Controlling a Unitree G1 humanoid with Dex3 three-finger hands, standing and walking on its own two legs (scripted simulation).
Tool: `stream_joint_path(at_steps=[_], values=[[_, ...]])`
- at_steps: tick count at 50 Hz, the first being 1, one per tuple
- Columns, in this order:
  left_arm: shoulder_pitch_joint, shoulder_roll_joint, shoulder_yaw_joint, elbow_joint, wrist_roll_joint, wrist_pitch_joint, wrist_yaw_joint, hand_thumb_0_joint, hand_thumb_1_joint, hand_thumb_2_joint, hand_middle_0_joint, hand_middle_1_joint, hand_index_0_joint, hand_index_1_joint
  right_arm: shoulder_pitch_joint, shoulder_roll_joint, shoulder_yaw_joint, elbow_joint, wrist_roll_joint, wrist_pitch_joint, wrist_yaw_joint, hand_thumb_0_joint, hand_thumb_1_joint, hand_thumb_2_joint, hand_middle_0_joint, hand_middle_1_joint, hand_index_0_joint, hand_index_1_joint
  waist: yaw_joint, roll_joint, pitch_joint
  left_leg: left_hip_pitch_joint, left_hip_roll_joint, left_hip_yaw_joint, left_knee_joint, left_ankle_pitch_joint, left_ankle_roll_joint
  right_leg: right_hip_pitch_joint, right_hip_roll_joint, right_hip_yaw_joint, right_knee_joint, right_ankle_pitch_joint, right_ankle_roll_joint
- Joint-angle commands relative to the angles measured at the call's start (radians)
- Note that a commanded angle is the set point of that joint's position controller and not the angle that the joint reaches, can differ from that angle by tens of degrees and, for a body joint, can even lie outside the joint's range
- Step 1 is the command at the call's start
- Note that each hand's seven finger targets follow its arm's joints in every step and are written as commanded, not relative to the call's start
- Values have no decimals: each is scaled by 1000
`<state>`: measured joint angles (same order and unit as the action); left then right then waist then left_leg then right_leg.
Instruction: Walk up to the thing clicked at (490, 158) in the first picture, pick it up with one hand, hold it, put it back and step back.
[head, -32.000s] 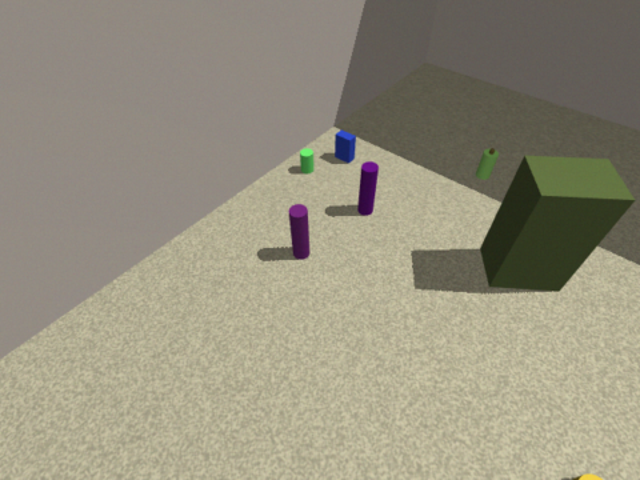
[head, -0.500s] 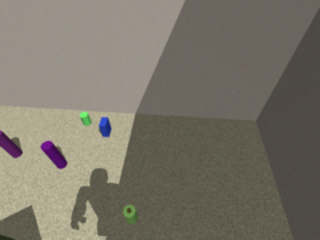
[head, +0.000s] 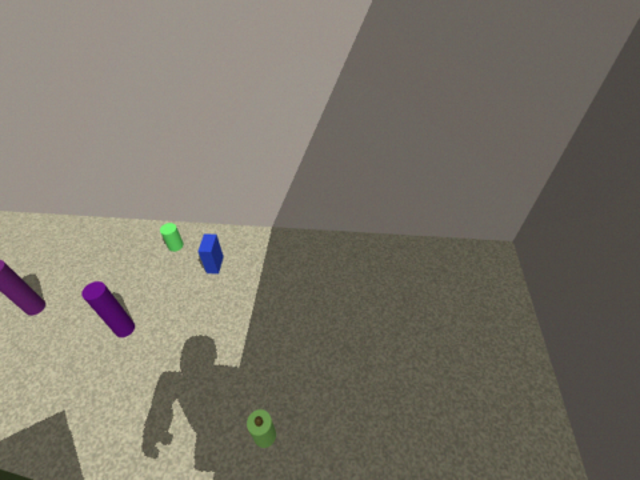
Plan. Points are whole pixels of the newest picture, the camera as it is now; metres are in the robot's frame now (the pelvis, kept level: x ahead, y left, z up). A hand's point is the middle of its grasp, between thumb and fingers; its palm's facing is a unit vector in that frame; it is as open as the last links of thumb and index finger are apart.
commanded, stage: stand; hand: left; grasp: from the side
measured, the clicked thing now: (261, 428) +0.38 +0.19 -0.70
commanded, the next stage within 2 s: go down in 0.56 s
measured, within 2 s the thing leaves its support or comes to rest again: neither
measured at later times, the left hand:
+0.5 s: hand out of the picture +0.07 +0.25 -0.16, palm faces -0.02 -0.94 -0.34, open 7.4 cm
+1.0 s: hand (154, 479) +0.17 +0.26 -0.18, palm faces +0.06 -0.95 -0.31, open 13.2 cm
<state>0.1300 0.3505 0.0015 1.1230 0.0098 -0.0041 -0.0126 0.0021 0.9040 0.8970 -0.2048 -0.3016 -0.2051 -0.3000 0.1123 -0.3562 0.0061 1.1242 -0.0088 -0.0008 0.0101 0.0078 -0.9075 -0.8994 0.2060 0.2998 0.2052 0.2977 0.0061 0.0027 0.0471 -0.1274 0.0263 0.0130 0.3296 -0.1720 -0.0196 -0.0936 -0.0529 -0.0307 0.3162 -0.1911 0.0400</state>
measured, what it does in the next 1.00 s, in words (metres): stands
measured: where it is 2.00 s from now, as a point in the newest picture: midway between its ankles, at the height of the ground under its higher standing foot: outside the picture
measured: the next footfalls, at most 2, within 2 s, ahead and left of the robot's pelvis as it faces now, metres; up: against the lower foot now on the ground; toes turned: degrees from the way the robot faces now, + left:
none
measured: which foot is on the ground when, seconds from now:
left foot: down 0.00-1.00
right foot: down 0.00-1.00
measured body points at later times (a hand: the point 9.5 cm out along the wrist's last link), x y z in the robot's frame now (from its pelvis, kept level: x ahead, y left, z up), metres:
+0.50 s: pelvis +0.00 +0.00 +0.00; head +0.01 +0.00 +0.45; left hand +0.07 +0.30 -0.13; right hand +0.08 -0.30 -0.13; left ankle +0.00 +0.13 -0.75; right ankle -0.01 -0.14 -0.75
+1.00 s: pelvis -0.01 +0.00 -0.03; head +0.05 +0.01 +0.41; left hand +0.16 +0.31 -0.15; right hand +0.08 -0.27 -0.15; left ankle +0.00 +0.13 -0.75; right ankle -0.01 -0.14 -0.75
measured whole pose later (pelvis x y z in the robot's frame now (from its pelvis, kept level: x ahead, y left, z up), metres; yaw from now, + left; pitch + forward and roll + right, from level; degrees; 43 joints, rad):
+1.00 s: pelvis -0.01 +0.00 -0.03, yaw -1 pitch +9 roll -1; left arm -0.05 0.37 0.22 1.02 0.07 0.02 -0.06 0.00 0.22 0.30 -0.06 -0.11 -0.06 -0.10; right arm 0.24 -0.24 -0.02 0.76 0.02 -0.04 -0.01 0.01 -0.96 -0.91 0.21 0.30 0.20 0.30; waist -0.03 -0.02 -0.03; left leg -0.54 0.05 0.01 0.72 -0.33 -0.02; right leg -0.51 -0.04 -0.02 0.69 -0.34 0.03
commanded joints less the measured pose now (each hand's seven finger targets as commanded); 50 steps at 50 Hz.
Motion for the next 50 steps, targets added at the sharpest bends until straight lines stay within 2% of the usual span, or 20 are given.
stream_joint_path(at_steps=[1,14,25,32,33,34,35,36,37,38,39,40,41,42,43,45,46,47,49,50], values=[[-26,213,41,-62,2,-22,19,0,900,900,-200,-300,-200,-301,-40,-213,-44,-56,0,-28,-16,0,-900,-900,200,300,200,300,-3,2,-78,26,111,-87,-39,169,34,4,-93,71,-45,144,-44],[-26,218,40,-63,5,-21,20,0,900,900,-200,-300,-200,-301,-41,-211,-45,-56,-1,-25,-15,0,-900,-900,200,300,200,300,-5,-7,-61,18,105,-85,-43,134,32,-10,-92,71,-51,123,-45],[-23,215,41,-66,4,-21,20,0,900,900,-200,-300,-200,-301,-41,-213,-45,-59,-2,-29,-17,0,-900,-900,200,300,200,300,0,4,-74,24,110,-81,-43,177,34,11,-95,68,-40,156,-46],[-25,215,37,-63,3,-22,21,0,900,900,-200,-300,-200,-301,-36,-208,-45,-59,1,-26,-15,0,-900,-900,200,300,200,300,-6,-9,-60,21,107,-87,-45,150,32,-4,-92,65,-45,120,-45],[-19,215,38,-61,4,-22,21,0,820,820,-232,-220,-201,-221,-42,-212,-46,-59,0,-26,-15,0,-939,-910,207,298,203,298,-2,-8,-59,21,106,-85,-43,133,34,-7,-94,69,-50,118,-45],[-370,59,47,-412,-51,-119,38,0,740,740,-152,-140,-121,-141,-24,-39,0,-345,69,-78,-37,0,-1008,-926,198,300,199,300,-123,14,18,-89,-25,41,14,-22,25,-243,47,2,21,45,-40],[-512,115,70,-376,-46,-117,47,0,660,660,-72,-60,-41,-61,28,-73,-10,-291,66,-75,-48,0,-1020,-933,198,300,199,300,-97,-8,-41,-72,-29,36,35,-33,24,-196,43,-8,35,34,-38],[-344,176,118,-195,-33,-77,54,0,580,580,-12,-34,-17,-26,58,-98,-21,-273,65,-64,-54,0,-1007,-931,198,300,199,300,-83,-35,-30,-103,-32,33,52,-54,27,-202,48,-20,46,-4,-45],[-255,180,135,-104,-27,-54,45,0,500,500,-14,-52,-19,-44,73,-102,-32,-297,66,-53,-54,0,-1009,-931,198,300,199,300,-49,-60,-27,-148,-28,37,94,-24,28,-214,52,-25,76,4,-45],[-287,217,154,-123,-9,-52,39,0,420,420,-6,-87,-19,-72,86,-107,-48,-319,56,-54,-59,0,-1002,-928,199,300,199,300,-46,-61,-83,-159,-28,34,124,5,29,-221,54,-24,110,25,-47],[-329,277,193,-158,1,-60,36,0,340,340,-9,-98,-21,-84,116,-104,-64,-323,55,-59,-69,0,-994,-925,199,300,199,300,-36,-26,-172,-143,-28,31,148,48,27,-205,48,-14,141,80,-45],[-292,281,217,-155,18,-57,21,0,260,260,-9,-97,-23,-81,124,-101,-75,-350,45,-65,-66,0,-977,-920,199,300,199,300,-30,-6,-238,-149,-32,32,182,81,25,-196,43,-10,178,120,-45],[-193,263,226,-85,37,-42,9,0,230,221,-12,-87,-27,-69,147,-98,-82,-354,36,-66,-61,0,-959,-915,199,300,200,300,-28,-9,-263,-185,-35,28,223,108,23,-212,45,-10,217,145,-46],[-126,253,252,-51,58,-29,-5,0,179,211,-17,-82,-28,-70,159,-93,-94,-364,22,-67,-52,0,-958,-915,199,300,199,300,-4,-14,-267,-231,-37,26,259,124,22,-226,44,-9,248,151,-48],[-73,247,268,-60,63,-19,-17,0,116,189,-26,-87,-37,-74,152,-84,-97,-391,22,-68,-47,0,-941,-910,199,300,200,300,19,7,-302,-240,-40,28,277,139,18,-211,43,-8,267,156,-52],[-104,242,276,-137,67,1,-23,0,9,154,-39,-84,-48,-72,134,-72,-97,-440,22,-69,-44,0,-936,-907,199,300,199,300,26,55,-325,-256,-42,27,288,137,11,-224,46,-5,286,139,-56],[-126,234,281,-159,64,10,-26,0,-57,123,-46,-75,-54,-64,122,-67,-97,-455,21,-72,-41,0,-939,-907,199,300,199,300,27,61,-295,-293,-38,25,302,112,9,-263,47,-5,298,107,-56],[-126,205,267,-147,65,24,-34,0,-101,113,-50,-74,-56,-65,110,-65,-94,-474,23,-75,-38,0,-937,-907,199,300,199,300,14,55,-269,-318,-31,18,319,97,7,-304,52,-12,318,82,-60],[-154,221,283,-179,59,28,-51,0,-238,162,-56,-155,-64,-144,100,-73,-102,-504,25,-82,-31,0,-943,-907,199,300,199,300,0,38,-246,-393,-18,7,384,54,9,-398,59,-17,377,20,-59],[-137,241,306,-213,54,24,-57,0,-303,143,-54,-144,-62,-134,98,-71,-103,-521,24,-88,-28,0,-930,-905,199,300,199,300,9,42,-250,-425,-15,3,405,23,10,-422,61,-20,402,-14,-59]])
